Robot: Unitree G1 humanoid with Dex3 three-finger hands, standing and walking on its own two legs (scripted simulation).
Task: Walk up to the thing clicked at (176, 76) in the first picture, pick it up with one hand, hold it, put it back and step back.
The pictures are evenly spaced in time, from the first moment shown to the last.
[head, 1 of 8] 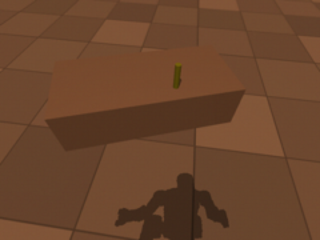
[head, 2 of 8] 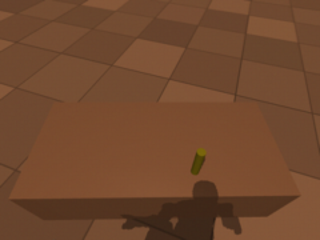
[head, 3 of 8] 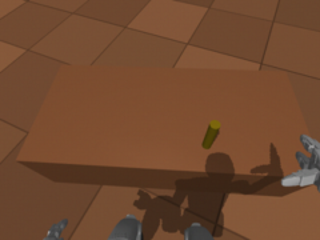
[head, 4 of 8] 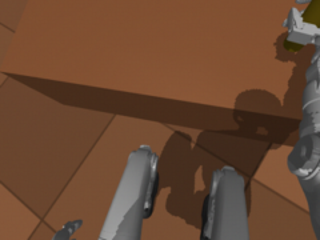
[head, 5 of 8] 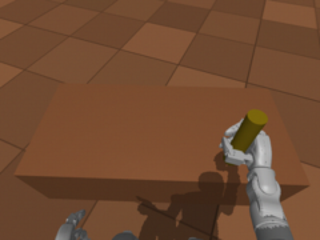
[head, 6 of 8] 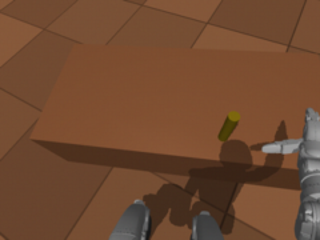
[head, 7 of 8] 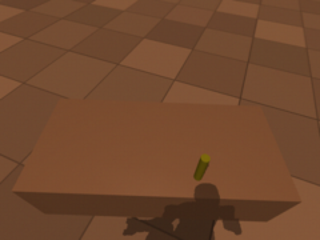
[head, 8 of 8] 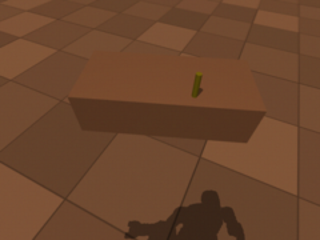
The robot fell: no
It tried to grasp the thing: yes
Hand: right
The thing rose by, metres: 0.37
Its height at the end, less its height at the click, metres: +0.00
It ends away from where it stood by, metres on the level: 0.02
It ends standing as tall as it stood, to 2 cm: yes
